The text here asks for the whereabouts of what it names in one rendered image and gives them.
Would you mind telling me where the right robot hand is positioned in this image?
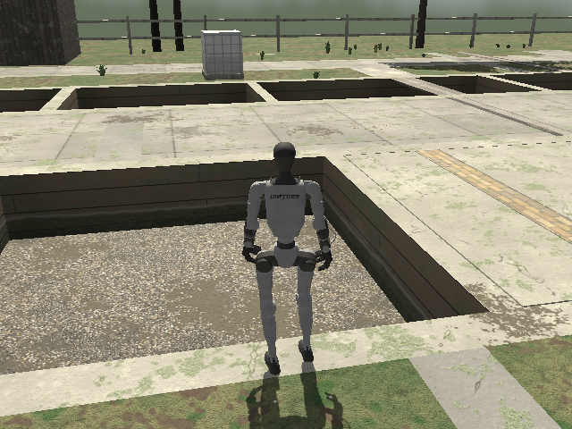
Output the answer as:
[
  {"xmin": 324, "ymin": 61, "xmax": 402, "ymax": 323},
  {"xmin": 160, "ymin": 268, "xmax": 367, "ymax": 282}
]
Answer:
[{"xmin": 315, "ymin": 250, "xmax": 332, "ymax": 271}]

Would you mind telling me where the robot right forearm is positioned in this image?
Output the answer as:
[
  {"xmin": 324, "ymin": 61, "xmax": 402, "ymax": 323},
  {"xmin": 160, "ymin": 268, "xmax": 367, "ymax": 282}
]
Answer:
[{"xmin": 316, "ymin": 217, "xmax": 331, "ymax": 253}]

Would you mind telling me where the humanoid robot head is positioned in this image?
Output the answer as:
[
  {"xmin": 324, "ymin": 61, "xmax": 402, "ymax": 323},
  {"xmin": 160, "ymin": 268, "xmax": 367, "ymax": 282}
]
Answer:
[{"xmin": 270, "ymin": 142, "xmax": 300, "ymax": 185}]

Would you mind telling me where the left robot hand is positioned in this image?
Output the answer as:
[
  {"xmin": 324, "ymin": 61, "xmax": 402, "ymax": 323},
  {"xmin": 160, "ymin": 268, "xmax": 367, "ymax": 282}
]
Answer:
[{"xmin": 242, "ymin": 245, "xmax": 262, "ymax": 264}]

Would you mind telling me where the left robot upper arm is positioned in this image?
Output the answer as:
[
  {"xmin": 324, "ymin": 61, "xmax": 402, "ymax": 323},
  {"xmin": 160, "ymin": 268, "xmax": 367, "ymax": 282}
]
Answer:
[{"xmin": 246, "ymin": 181, "xmax": 266, "ymax": 230}]

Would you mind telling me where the robot left forearm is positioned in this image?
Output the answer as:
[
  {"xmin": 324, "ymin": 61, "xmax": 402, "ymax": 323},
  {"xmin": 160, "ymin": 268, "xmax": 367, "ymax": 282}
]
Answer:
[{"xmin": 243, "ymin": 218, "xmax": 257, "ymax": 248}]

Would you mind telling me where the right robot upper arm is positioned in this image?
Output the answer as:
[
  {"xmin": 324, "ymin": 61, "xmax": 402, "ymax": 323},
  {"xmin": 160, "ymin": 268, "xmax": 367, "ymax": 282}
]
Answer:
[{"xmin": 304, "ymin": 181, "xmax": 326, "ymax": 231}]

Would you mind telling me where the robot right thigh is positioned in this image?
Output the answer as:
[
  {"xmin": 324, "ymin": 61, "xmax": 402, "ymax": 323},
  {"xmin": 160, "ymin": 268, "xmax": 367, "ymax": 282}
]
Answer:
[{"xmin": 296, "ymin": 248, "xmax": 316, "ymax": 308}]

